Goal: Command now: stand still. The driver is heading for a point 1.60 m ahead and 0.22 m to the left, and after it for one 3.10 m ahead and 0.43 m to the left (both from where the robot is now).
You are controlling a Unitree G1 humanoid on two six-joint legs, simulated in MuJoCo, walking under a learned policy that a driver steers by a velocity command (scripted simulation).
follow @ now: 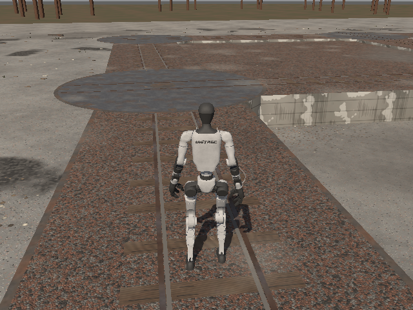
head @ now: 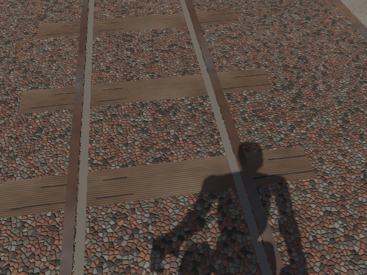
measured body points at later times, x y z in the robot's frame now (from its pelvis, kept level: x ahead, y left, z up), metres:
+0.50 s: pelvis +0.00 +0.01 +0.00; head +0.01 +0.01 +0.45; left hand +0.05 +0.26 -0.15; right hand -0.03 -0.23 -0.15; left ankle -0.05 +0.13 -0.74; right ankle +0.04 -0.12 -0.74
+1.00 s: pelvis +0.04 -0.01 +0.00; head +0.04 -0.02 +0.45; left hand +0.09 +0.25 -0.15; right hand -0.03 -0.26 -0.16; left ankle -0.05 +0.13 -0.74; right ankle +0.05 -0.11 -0.73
